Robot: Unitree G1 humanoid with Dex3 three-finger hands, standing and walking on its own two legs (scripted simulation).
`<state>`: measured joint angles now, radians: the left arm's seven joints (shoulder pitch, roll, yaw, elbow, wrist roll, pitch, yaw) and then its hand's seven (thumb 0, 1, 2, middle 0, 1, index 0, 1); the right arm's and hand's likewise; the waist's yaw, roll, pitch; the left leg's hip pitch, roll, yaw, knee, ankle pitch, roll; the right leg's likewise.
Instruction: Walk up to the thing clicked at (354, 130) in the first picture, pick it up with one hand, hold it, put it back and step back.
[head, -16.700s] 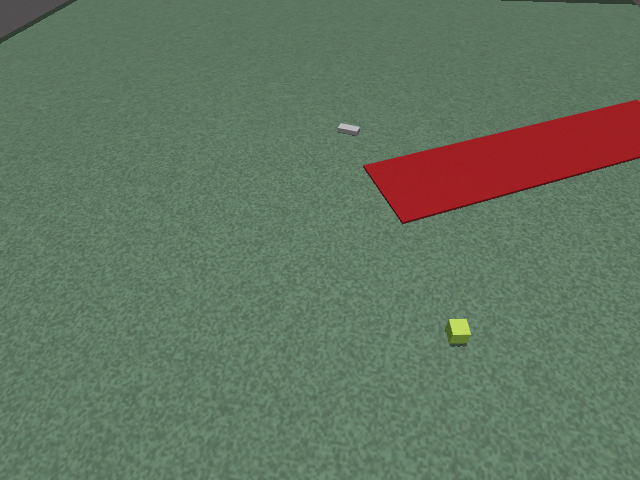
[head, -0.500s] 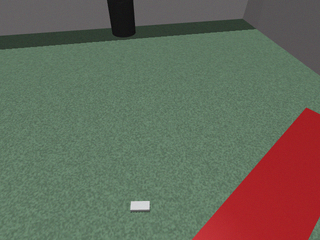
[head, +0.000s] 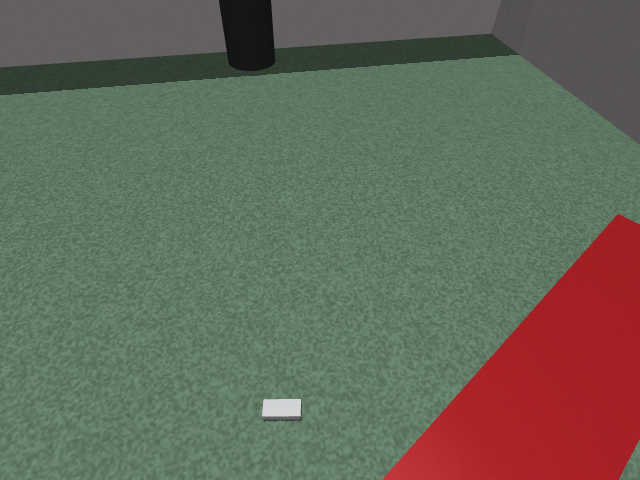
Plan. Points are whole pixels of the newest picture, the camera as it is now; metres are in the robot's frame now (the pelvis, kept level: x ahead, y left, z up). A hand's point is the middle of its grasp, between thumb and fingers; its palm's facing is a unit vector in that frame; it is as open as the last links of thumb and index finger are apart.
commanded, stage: stand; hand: left
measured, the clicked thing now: (282, 409) +0.50 +0.14 -0.77
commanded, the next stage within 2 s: walk up in 0.46 s
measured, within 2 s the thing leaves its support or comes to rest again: neither
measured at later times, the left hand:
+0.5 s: hand out of the picture +0.06 +0.25 -0.17, palm faces -0.05 -0.95 -0.30, open 7.4 cm
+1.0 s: hand out of the picture +0.16 +0.21 -0.16, palm faces -0.05 -0.95 -0.31, open 7.4 cm
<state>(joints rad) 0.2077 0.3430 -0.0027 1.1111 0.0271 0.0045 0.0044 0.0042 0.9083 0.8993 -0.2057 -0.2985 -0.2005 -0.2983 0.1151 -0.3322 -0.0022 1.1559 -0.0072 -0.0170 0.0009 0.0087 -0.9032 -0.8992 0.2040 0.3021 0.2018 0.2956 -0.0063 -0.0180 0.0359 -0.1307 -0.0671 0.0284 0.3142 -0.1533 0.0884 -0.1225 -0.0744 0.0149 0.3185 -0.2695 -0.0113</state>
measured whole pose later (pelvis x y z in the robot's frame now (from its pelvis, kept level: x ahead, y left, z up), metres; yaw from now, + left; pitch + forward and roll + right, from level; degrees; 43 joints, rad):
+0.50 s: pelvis +0.01 +0.00 +0.00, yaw +0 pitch -1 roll -1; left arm 0.18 0.36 0.00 1.09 0.03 0.01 0.00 0.00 0.91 0.90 -0.21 -0.30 -0.20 -0.30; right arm 0.11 -0.33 -0.01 1.14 -0.01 -0.02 0.00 0.01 -0.90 -0.90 0.20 0.30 0.20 0.30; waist 0.00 -0.03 0.04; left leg -0.12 -0.07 0.04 0.32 -0.18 0.09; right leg -0.13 -0.08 0.02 0.35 -0.30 -0.01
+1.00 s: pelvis +0.08 -0.04 +0.00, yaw -1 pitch -1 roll -2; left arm 0.12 0.35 0.01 1.06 0.02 0.00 -0.02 0.01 0.91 0.90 -0.21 -0.30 -0.20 -0.30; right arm 0.15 -0.36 0.00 1.09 -0.01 -0.03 0.01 0.01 -0.90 -0.90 0.20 0.30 0.20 0.30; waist 0.01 0.02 0.04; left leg -0.06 0.02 0.00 0.34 -0.27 0.02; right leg -0.15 0.02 -0.02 0.40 -0.24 0.01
